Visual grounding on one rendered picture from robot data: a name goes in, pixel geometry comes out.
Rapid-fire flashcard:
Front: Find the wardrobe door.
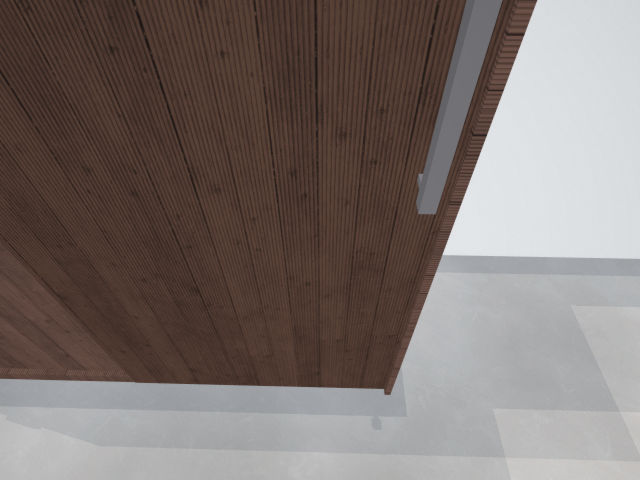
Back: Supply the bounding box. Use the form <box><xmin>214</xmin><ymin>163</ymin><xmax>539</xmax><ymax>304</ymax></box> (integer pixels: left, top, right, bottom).
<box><xmin>0</xmin><ymin>0</ymin><xmax>515</xmax><ymax>389</ymax></box>
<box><xmin>0</xmin><ymin>242</ymin><xmax>124</xmax><ymax>371</ymax></box>

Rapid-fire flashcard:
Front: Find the handle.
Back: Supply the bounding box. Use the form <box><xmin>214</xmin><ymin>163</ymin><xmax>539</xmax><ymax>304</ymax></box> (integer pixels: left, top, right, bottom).
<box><xmin>416</xmin><ymin>0</ymin><xmax>503</xmax><ymax>214</ymax></box>

